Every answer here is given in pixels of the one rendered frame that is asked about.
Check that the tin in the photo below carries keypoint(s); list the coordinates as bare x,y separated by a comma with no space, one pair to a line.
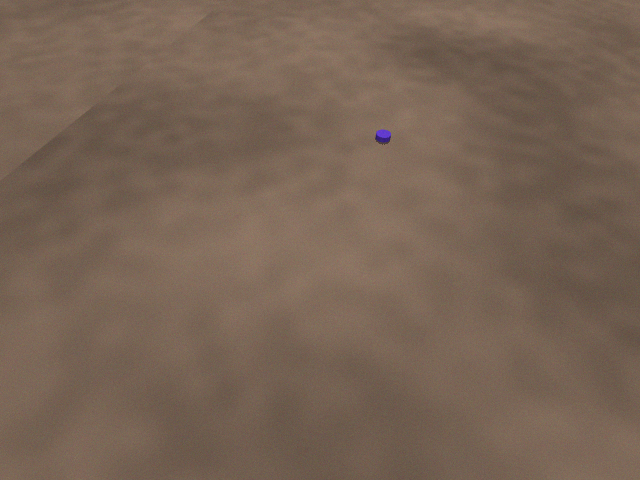
383,136

